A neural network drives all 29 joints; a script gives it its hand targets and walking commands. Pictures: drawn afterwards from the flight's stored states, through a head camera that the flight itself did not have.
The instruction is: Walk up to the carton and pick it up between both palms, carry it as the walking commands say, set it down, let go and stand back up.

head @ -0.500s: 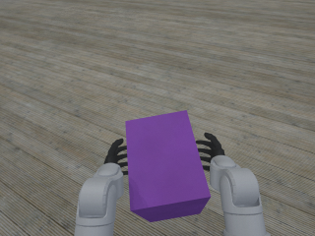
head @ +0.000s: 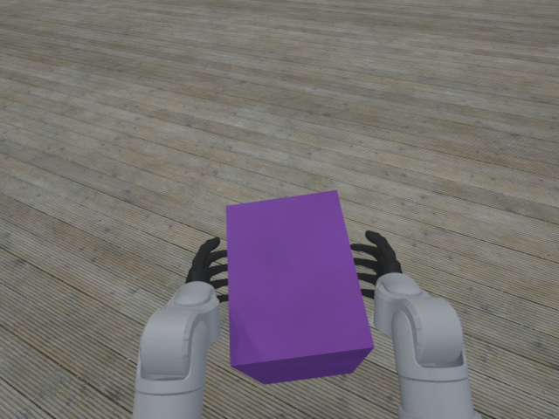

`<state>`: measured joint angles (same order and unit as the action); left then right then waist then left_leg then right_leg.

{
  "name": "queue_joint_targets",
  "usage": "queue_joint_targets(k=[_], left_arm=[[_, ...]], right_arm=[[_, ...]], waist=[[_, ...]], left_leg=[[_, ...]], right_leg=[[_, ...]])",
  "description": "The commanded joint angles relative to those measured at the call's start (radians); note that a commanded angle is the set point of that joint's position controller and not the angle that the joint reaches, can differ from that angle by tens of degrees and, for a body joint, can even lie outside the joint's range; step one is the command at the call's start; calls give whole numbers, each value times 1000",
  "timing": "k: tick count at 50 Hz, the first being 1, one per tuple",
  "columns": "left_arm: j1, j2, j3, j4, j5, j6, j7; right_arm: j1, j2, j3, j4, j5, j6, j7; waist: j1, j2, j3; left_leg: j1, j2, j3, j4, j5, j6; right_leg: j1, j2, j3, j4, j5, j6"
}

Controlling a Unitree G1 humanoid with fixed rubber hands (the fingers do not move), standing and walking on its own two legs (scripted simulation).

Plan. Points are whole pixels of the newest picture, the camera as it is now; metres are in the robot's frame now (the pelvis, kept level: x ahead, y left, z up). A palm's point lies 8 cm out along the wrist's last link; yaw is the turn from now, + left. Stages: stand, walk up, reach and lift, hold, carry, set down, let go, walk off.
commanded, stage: carry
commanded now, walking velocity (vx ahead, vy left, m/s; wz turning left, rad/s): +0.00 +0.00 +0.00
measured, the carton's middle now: (296, 299) +0.30 +0.00 +0.01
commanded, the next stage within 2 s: hold in 1.74 s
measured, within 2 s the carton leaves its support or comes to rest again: neither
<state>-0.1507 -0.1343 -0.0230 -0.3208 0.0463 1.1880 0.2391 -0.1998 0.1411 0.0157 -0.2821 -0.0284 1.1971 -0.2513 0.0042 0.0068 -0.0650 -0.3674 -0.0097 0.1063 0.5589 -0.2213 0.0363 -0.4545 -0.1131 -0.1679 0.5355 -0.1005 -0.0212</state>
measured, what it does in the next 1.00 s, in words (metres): stands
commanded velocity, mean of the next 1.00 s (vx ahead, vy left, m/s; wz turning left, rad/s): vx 0.00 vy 0.00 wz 0.00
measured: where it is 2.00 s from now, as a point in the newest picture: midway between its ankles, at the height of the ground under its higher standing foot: outside the picture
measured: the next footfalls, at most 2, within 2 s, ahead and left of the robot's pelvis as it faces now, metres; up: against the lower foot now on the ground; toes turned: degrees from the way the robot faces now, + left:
none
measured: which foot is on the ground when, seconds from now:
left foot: down 0.00-1.00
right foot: down 0.00-1.00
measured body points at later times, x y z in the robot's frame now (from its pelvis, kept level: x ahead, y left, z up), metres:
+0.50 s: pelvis +0.03 -0.01 +0.00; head +0.01 -0.02 +0.45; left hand +0.30 +0.12 +0.09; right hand +0.31 -0.13 +0.09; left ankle +0.05 +0.10 -0.73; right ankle +0.11 -0.11 -0.73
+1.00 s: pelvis +0.04 +0.00 +0.01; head +0.03 -0.01 +0.45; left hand +0.32 +0.12 +0.08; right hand +0.33 -0.12 +0.08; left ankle +0.05 +0.10 -0.73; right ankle +0.11 -0.11 -0.73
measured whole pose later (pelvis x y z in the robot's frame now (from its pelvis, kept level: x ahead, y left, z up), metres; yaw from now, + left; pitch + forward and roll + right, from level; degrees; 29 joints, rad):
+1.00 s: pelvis +0.04 +0.00 +0.01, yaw +0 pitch +2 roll +1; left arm -0.15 -0.13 -0.02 -0.27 0.05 1.16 0.24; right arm -0.20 0.14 0.01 -0.23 -0.04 1.16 -0.24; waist 0.00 0.00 -0.08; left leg -0.31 0.00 0.10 0.54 -0.27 0.03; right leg -0.40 -0.10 -0.17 0.54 -0.17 -0.02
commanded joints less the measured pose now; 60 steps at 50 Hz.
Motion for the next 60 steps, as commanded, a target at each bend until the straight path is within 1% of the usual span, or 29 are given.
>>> queue_joint_targets(k=[1,5,10,12,15,18,21,22,26,31,33,35,36,37,40,41,43,44,45,46,50,51,52,53,56,57,58,59,60], left_arm=[[-434,-970,-420,-158,-290,-49,-171],[-438,-954,-408,-164,-302,-54,-181],[-425,-936,-415,-206,-303,-52,-164],[-413,-934,-418,-197,-298,-50,-161],[-419,-928,-406,-217,-287,-58,-160],[-380,-924,-387,-184,-274,-52,-158],[-402,-942,-404,-180,-277,-51,-162],[-380,-950,-390,-167,-276,-48,-164],[-415,-926,-389,-154,-268,-47,-160],[-402,-924,-368,-100,-256,-58,-168],[-429,-890,-350,-72,-244,-79,-172],[-468,-987,-427,-177,-298,-84,-173],[-443,-878,-327,-59,-243,-109,-176],[-486,-988,-443,-236,-312,-107,-178],[-428,-938,-400,-156,-272,-98,-169],[-452,-960,-444,-216,-300,-88,-166],[-394,-942,-424,-190,-278,-70,-159],[-370,-798,-277,80,-167,-94,-166],[-419,-977,-443,-197,-288,-85,-167],[-423,-962,-435,-194,-279,-83,-167],[-419,-902,-353,-57,-234,-106,-176],[-411,-949,-393,-149,-270,-109,-173],[-357,-791,-253,112,-160,-133,-178],[-455,-964,-438,-239,-304,-131,-172],[-447,-929,-392,-151,-260,-122,-172],[-413,-964,-395,-112,-258,-104,-171],[-405,-847,-291,60,-183,-123,-175],[-394,-883,-336,-23,-213,-131,-174],[-374,-844,-297,48,-187,-147,-178]], right_arm=[[-390,978,432,-168,232,-53,161],[-430,976,442,-201,236,-65,151],[-378,951,404,-185,227,-60,145],[-378,942,404,-190,231,-64,144],[-392,987,450,-186,260,-63,151],[-393,968,444,-179,253,-59,149],[-386,978,449,-172,245,-54,153],[-423,994,469,-196,265,-56,154],[-393,956,426,-138,247,-53,159],[-422,949,425,-135,231,-66,155],[-393,911,358,-62,195,-87,162],[-425,999,431,-169,241,-91,161],[-394,910,334,-23,184,-115,164],[-435,1006,435,-208,251,-114,165],[-400,964,411,-154,230,-110,158],[-356,983,411,-150,228,-98,155],[-380,972,433,-169,246,-85,154],[-354,806,277,65,133,-108,163],[-411,992,453,-203,252,-99,162],[-390,986,443,-164,248,-91,166],[-420,921,368,-65,205,-117,170],[-431,964,431,-173,243,-120,167],[-355,805,268,101,124,-143,169],[-403,1010,460,-199,267,-133,171],[-405,966,418,-119,234,-123,170],[-431,964,418,-143,229,-116,165],[-393,874,326,60,162,-131,172],[-379,898,357,-15,185,-142,173],[-370,857,320,39,155,-155,174]], waist=[[-4,-25,-272],[-4,-88,-265],[-1,5,-321],[-2,17,-332],[-2,-53,-364],[0,-20,-323],[-1,-46,-320],[-1,-106,-307],[-3,44,-302],[-2,-42,-269],[-2,2,-314],[-2,6,-290],[-3,-12,-360],[-1,-25,-346],[-1,-47,-346],[-4,38,-353],[-1,15,-353],[-2,27,-347],[-1,-12,-312],[-1,19,-314],[-2,7,-352],[-1,-38,-357],[1,-6,-346],[0,-32,-332],[0,-49,-316],[1,11,-304],[-2,6,-314],[0,29,-322],[-3,-7,-327]], left_leg=[[27,121,-130,-158,-89,-1],[21,107,-129,-135,-78,-1],[56,111,-138,-158,-71,9],[84,126,-122,-138,87,2],[90,117,-101,-87,109,3],[59,99,-103,-118,-3,-4],[40,109,-106,-115,5,-3],[42,110,-106,-109,19,-8],[41,125,-130,-162,7,-4],[43,111,-105,-123,-42,-10],[72,123,-123,-148,-25,3],[84,135,-117,-112,85,1],[98,131,-118,-109,78,4],[91,133,-129,-121,70,3],[112,134,-116,-110,115,5],[110,140,-129,-127,144,16],[126,144,-126,-109,246,19],[129,150,-133,-117,226,25],[117,153,-138,-128,182,21],[99,160,-146,-154,133,19],[112,154,-136,-132,136,11],[125,140,-108,-94,200,2],[117,131,-107,-97,154,0],[107,133,-112,-92,210,-9],[68,125,-110,-114,82,-10],[87,125,-106,-121,74,0],[99,134,-117,-121,124,0],[86,132,-113,-122,92,-2],[118,139,-108,-106,135,3]], right_leg=[[194,-72,144,-109,-172,8],[193,-89,162,-145,-237,12],[198,-82,146,-107,-186,8],[237,-84,116,-58,-12,7],[287,-107,134,-77,102,-1],[261,-107,154,-130,-92,-3],[289,-104,136,-122,-61,-6],[284,-100,131,-113,-14,-6],[257,-82,112,-89,-102,-1],[228,-92,149,-153,-184,-3],[231,-86,128,-116,-151,7],[219,-77,130,-96,-15,1],[272,-80,125,-87,3,-2],[263,-75,118,-74,-20,2],[267,-79,113,-64,28,5],[262,-76,104,-48,0,9],[267,-75,96,-30,61,9],[245,-71,89,-32,20,15],[235,-63,100,-44,-9,13],[234,-62,93,-42,-51,15],[274,-71,99,-44,-1,6],[285,-82,108,-52,107,-3],[275,-80,108,-54,84,1],[294,-83,108,-48,130,-4],[297,-81,99,-63,33,3],[257,-76,117,-71,-7,-3],[264,-75,111,-56,19,-1],[280,-85,107,-67,19,-6],[267,-80,105,-61,53,2]])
